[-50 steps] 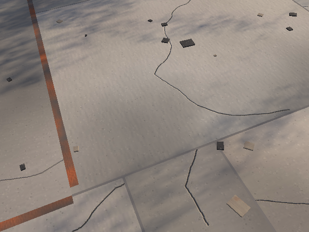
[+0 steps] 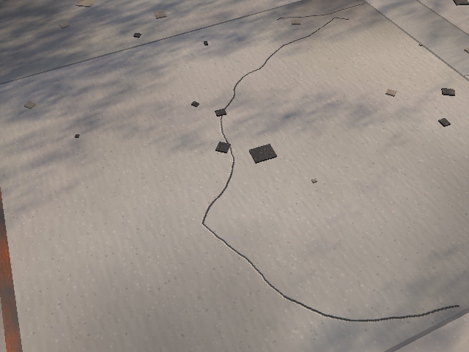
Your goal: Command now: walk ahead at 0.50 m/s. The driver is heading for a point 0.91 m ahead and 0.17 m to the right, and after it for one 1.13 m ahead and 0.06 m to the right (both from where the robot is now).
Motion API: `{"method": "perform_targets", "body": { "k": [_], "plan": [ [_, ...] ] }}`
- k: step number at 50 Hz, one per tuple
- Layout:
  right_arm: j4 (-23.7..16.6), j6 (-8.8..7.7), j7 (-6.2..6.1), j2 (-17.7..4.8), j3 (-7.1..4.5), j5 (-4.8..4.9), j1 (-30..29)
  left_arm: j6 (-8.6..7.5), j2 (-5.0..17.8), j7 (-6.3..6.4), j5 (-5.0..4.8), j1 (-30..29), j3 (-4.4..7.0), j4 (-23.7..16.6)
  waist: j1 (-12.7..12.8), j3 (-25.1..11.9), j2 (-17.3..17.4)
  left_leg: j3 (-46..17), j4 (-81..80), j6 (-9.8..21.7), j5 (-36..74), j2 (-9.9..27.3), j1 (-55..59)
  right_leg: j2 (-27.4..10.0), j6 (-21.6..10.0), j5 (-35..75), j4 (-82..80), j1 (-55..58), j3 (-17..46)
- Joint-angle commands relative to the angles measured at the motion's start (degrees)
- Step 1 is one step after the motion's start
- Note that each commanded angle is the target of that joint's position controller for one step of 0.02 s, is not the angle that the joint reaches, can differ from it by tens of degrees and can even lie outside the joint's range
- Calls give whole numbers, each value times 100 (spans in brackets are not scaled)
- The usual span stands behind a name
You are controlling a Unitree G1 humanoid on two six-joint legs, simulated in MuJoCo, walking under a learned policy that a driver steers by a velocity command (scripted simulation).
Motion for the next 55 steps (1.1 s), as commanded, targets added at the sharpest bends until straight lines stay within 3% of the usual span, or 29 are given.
{"method": "perform_targets", "body": {
  "k": [1,4,8,11,12,13,14,15,16,17,18,19,21,24,30,35,38,39,40,41,42,43,44,45,46,48,50,52,55],
  "plan": [
    [-334,-62,14,-180,-27,-20,-166,-77,890,86,-29,-245,205,-321,-133,71,-620,-12,-948,-77,938,67,-139,-1416,-867,1099,-923,26,879],
    [-472,-128,90,-97,19,15,-754,-27,1018,127,-76,34,231,-168,98,205,-608,159,-1879,-54,1490,-113,84,-1401,-773,889,-940,168,687],
    [-691,-187,216,-171,17,64,-1266,88,1087,159,-124,346,265,70,207,355,-625,114,-2454,113,1242,-220,-36,-1733,-724,945,-663,855,777],
    [-688,-222,280,-335,-36,53,-1086,176,1172,202,-143,264,312,138,-10,207,-720,192,-2685,343,632,-355,369,-1894,-575,1695,-213,1265,821],
    [-594,-230,270,-443,-96,43,-724,205,1214,213,-141,153,322,127,-242,-19,-766,354,-2786,449,510,-521,951,-1803,-493,2540,228,1271,724],
    [-341,-227,229,-656,-225,28,60,243,1127,222,-117,99,285,117,-629,-514,-672,522,-2891,603,565,-700,2055,-1511,-350,3211,1176,1069,496],
    [-113,-212,169,-1019,-353,-14,1064,246,881,239,-20,163,169,7,-992,-1343,-271,-184,-2641,904,737,-31,3756,-1203,-149,2283,2721,109,258],
    [-7,-167,157,-1556,-479,-54,1504,128,222,182,-7,862,-29,-107,-709,-2038,1170,-2873,-3061,1832,-445,1317,5855,-145,302,-685,4923,-2361,111],
    [-15,-162,169,-1026,-330,28,1544,-2,564,159,-85,621,33,-21,-894,-2183,1043,-3908,-3796,1841,-1168,1452,5907,-116,274,-2415,5706,-3099,946],
    [-59,-173,165,-809,-243,33,1124,-86,956,119,-249,143,148,-190,-841,-1311,691,-3122,-3906,1580,-1249,1305,5246,-436,181,-2082,5932,-3559,985],
    [-139,-170,160,-685,-201,11,716,-116,934,131,-255,-211,134,-289,-680,-824,270,-2409,-3996,1432,-806,1092,4455,-752,148,-1555,5702,-3465,784],
    [-155,-179,179,-522,-156,-29,413,-105,885,152,-153,-404,150,-319,-530,-417,39,-1913,-4188,1381,-271,870,3729,-939,178,-1173,5330,-3289,708],
    [-154,-240,194,-354,-111,-84,178,21,737,161,-97,-180,167,-244,-238,-328,268,-1351,-4498,1325,358,589,3040,-1149,236,-737,4935,-2658,745],
    [9,-314,159,-522,-159,-40,289,153,553,192,-53,-295,138,-294,-159,-142,139,-850,-4800,1458,986,535,2738,-1202,412,-332,4420,-2742,653],
    [296,-225,26,-698,-180,13,737,76,343,122,-48,-1430,64,-606,-519,149,23,-165,-4956,1220,1123,294,3002,-1028,496,1330,2363,-2866,440],
    [604,-91,-2,-782,-203,63,1214,2,362,-31,-113,-2190,35,-900,-757,362,8,-204,-4681,1188,1133,620,3784,-845,357,1244,1543,-2981,381],
    [684,-3,-44,-871,-250,86,1166,-35,506,-109,-106,-2110,74,-951,-568,258,107,-264,-4252,1056,1838,820,4243,-732,134,640,1305,-2715,350],
    [676,20,-55,-922,-265,86,1075,-42,609,-107,-97,-1833,122,-886,-388,79,179,-210,-3924,991,2606,780,4284,-591,39,451,1254,-2248,227],
    [659,54,-62,-919,-259,85,941,-45,763,-84,-81,-1201,220,-702,-18,-306,161,-23,-3183,876,3468,582,4167,-402,-105,513,1099,-1327,42],
    [603,68,-74,-756,-188,36,943,-35,1055,-28,-56,-253,359,-422,365,-980,5,201,-2004,701,3331,266,3547,-550,-314,688,1235,168,181],
    [417,-13,-53,-266,-22,-65,1404,-7,1632,16,45,534,491,-294,345,-1943,-1045,525,153,345,1349,-392,1577,-1943,-1054,485,1334,2440,2252],
    [493,-152,-9,-54,57,-46,1556,30,1476,-9,-73,689,449,-193,282,-2384,-1934,66,1470,149,-2235,-1104,139,-2554,-1644,-389,375,3247,4427],
    [379,-287,51,-640,-85,78,1109,38,1114,-19,-122,366,316,-266,336,-1718,-1439,-342,1958,244,-2205,-701,-526,-2359,-1394,-1026,153,2815,4129],
    [228,-370,78,-702,-94,174,604,49,949,-4,-87,-49,270,-374,251,-1016,-1091,-209,1855,319,-1720,-438,-676,-2122,-1211,-852,51,2020,3372],
    [174,-396,59,-629,-87,118,362,48,858,-11,-38,-377,243,-426,88,-516,-626,-110,1460,303,-1272,-233,-537,-1893,-1132,-337,-123,1179,2821],
    [186,-322,33,-540,-124,-29,419,29,663,-16,35,-669,186,-510,-239,-297,-632,-173,817,215,-812,-20,112,-1589,-1062,426,-408,273,2339],
    [177,-233,10,-380,-105,-79,477,7,749,15,-27,-627,223,-493,-355,-261,-678,-112,351,53,-671,-38,338,-1487,-1159,685,-615,-104,2072],
    [17,-183,-29,-337,-89,-104,67,-5,919,87,-65,-488,284,-438,-305,-76,-653,-75,-373,-110,-198,-86,204,-1410,-1175,683,-760,-320,1864],
    [-168,-209,-7,-247,-54,-90,-620,35,1034,183,-95,-232,334,-356,-99,66,-651,-81,-1624,-220,898,-278,402,-1168,-945,474,-738,-510,1583]
  ]
}}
